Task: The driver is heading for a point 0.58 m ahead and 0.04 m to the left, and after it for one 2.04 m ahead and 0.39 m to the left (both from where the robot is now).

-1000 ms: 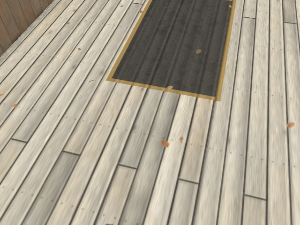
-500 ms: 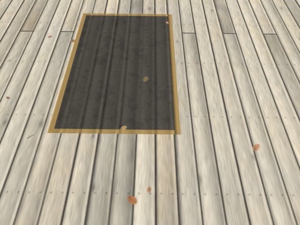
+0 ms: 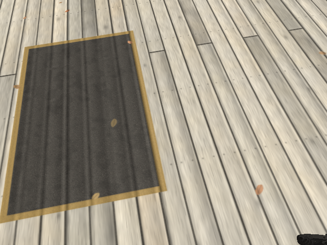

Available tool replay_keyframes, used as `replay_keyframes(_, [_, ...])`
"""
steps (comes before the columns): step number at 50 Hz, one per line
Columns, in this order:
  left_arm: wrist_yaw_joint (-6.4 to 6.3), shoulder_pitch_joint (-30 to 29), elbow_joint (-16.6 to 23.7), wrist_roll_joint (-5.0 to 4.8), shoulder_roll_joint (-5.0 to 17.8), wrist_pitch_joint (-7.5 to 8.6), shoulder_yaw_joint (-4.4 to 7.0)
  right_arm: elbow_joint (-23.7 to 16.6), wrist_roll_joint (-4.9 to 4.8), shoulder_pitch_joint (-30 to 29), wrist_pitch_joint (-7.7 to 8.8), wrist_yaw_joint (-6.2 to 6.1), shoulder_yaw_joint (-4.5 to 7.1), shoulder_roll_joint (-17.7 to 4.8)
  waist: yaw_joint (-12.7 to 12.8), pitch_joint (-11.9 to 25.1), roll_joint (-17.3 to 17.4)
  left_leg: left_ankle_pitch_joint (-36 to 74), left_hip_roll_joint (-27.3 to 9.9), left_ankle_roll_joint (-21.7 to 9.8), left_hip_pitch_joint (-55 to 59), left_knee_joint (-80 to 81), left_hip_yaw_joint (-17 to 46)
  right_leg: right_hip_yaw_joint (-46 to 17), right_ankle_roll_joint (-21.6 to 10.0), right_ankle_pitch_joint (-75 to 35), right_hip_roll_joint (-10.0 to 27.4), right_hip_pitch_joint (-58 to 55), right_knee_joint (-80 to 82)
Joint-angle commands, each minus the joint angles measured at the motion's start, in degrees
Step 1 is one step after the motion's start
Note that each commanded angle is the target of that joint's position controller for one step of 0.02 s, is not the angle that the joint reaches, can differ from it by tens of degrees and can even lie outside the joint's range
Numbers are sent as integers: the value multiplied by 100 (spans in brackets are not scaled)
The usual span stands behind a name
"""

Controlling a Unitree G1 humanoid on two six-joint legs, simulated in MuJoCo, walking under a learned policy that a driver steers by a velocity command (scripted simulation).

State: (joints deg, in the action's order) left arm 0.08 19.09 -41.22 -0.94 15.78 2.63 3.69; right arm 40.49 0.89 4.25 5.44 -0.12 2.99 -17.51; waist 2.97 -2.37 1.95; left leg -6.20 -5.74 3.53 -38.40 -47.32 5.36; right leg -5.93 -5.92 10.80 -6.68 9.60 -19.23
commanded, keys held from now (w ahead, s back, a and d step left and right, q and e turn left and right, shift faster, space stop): w+e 0.04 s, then w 0.56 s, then w+q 0.40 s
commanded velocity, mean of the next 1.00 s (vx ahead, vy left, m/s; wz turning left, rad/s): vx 0.50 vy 0.00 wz -0.03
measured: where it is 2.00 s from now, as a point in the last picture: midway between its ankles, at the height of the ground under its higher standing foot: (162, 117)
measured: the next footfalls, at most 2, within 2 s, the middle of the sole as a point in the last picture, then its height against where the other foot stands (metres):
left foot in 0.20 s outside the picture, level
right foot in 0.72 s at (223, 223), level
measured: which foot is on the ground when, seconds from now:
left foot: up 0.00-0.18, down 0.20-0.72, up 0.74-1.00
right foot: down 0.00-0.22, up 0.24-0.70, down 0.72-1.00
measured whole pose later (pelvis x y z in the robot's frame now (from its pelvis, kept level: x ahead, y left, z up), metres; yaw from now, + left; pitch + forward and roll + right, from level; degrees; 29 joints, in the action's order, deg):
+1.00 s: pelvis +0.54 -0.05 +0.00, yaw +2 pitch +1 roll -2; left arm 0.4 18.2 -47.1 0.9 15.2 5.7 4.0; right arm 44.0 -1.4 11.6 1.6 0.3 4.0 -18.2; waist 2.7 -1.1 3.1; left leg -7.4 -5.9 0.8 -38.9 -56.5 4.2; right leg 9.0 -2.5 11.3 -1.7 4.6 -15.2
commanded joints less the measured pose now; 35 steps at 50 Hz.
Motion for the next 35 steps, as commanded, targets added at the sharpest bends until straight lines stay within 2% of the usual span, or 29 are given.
replay_keyframes(1, [-101,-3,336,-33,1017,41,278,-441,-39,-518,73,43,20,-220,49,229,-619,1033,410,77,698,1132,-295,-845,-692,-1226,1065,435,509])
replay_keyframes(3, [-109,180,238,-50,1019,22,276,-517,-100,-754,118,100,26,-277,153,213,-675,1256,495,27,847,1513,-264,-1043,-640,-954,1195,276,417])
replay_keyframes(5, [-122,333,133,-53,910,6,244,-542,-107,-824,172,165,52,-374,196,205,-705,1185,477,-104,822,1800,-177,-1275,-602,-843,1388,-169,153])
replay_keyframes(7, [-139,359,61,-22,899,-19,242,-537,-100,-727,219,201,95,-474,117,168,-824,760,465,-294,872,1931,-167,-1504,-545,-1108,1598,-564,-99])
replay_keyframes(8, [-137,323,43,-6,919,-37,252,-507,-97,-555,237,196,125,-529,18,180,-913,482,494,-409,1054,1987,-235,-1552,-500,-1464,1644,-682,-257])
replay_keyframes(9, [-127,219,61,-2,887,-50,238,-397,-76,-137,260,170,186,-615,-224,345,-935,423,605,-569,1623,2215,-392,-1466,-406,-2177,1504,-711,-650])
replay_keyframes(10, [-102,149,112,30,723,-47,171,-263,-16,514,286,142,271,-799,-542,882,-820,592,379,-821,2722,2157,-251,-1234,-252,-2549,1201,-496,-1526])
replay_keyframes(11, [-103,349,210,127,504,-25,71,-184,49,1396,283,120,361,-1149,-779,1771,-104,676,-578,-1318,4458,1876,904,-833,-3,-1399,726,550,-3150])
replay_keyframes(12, [-93,1128,168,-42,200,40,-24,123,-4,1916,201,185,451,-1359,-547,2260,1720,-795,-1581,-2130,5944,2604,3463,-362,395,1969,-34,2498,-4891])
replay_keyframes(13, [-90,853,97,-105,703,76,41,93,-185,1886,187,207,317,-837,-711,1760,1051,-2116,-1583,-1981,5732,2980,3883,-690,390,2132,295,3210,-5494])
replay_keyframes(14, [-76,130,225,-113,929,88,104,43,-186,1517,150,180,242,-595,-796,946,476,-2051,-1396,-1767,4977,3086,3045,-525,390,1620,520,3438,-5577])
replay_keyframes(15, [-78,-295,334,-37,881,106,88,-13,-107,1214,109,171,197,-541,-694,511,55,-1430,-1164,-1666,4236,3202,2410,-269,395,1220,748,3323,-5380])
replay_keyframes(16, [-57,-478,399,39,799,140,97,5,-64,1045,91,164,161,-453,-561,242,-6,-819,-971,-1663,3730,3334,2003,-163,409,932,945,3212,-5026])
replay_keyframes(17, [-33,-416,395,49,707,147,97,13,-16,983,102,154,119,-373,-416,248,158,-363,-792,-1609,3442,3442,1681,-110,418,754,1102,2923,-4769])
replay_keyframes(19, [-11,-279,347,28,497,125,55,88,-68,1022,120,153,103,-345,-323,318,369,208,-630,-1652,3239,3613,1240,61,485,696,1182,2706,-4353])
replay_keyframes(22, [-9,-750,518,87,311,122,-33,220,-132,1166,110,111,170,-624,-412,191,264,777,-649,-1754,3123,3850,800,243,629,238,1280,2859,-3407])
replay_keyframes(24, [20,-1100,581,82,233,154,-76,290,-153,1256,63,85,187,-713,-526,161,223,882,-526,-1649,3109,3909,463,326,659,-447,1253,2731,-2653])
replay_keyframes(27, [81,-1622,677,38,211,200,-100,440,-201,1525,6,70,188,-792,-727,75,225,885,-420,-1506,3086,3870,129,477,676,-1240,1077,2342,-1746])
replay_keyframes(31, [177,-2142,888,-11,320,251,-67,653,-247,1872,-99,59,193,-837,-812,-87,254,901,-715,-1408,3541,3613,304,450,519,-1088,956,2250,-1198])
replay_keyframes(33, [203,-1974,886,-3,463,298,-3,702,-255,1855,-170,25,223,-932,-596,-32,301,1255,-816,-1308,3721,3289,459,447,393,-727,863,1866,-939])
replay_keyframes(34, [188,-1552,777,16,588,319,69,686,-264,1733,-196,8,233,-991,-304,176,298,1873,-710,-1210,3648,2844,379,548,291,-700,750,1198,-720])
replay_keyframes(35, [137,-777,551,54,843,323,204,661,-237,1708,-200,2,187,-884,64,690,193,2263,-411,-1055,3330,1953,180,564,138,-767,762,1,-669])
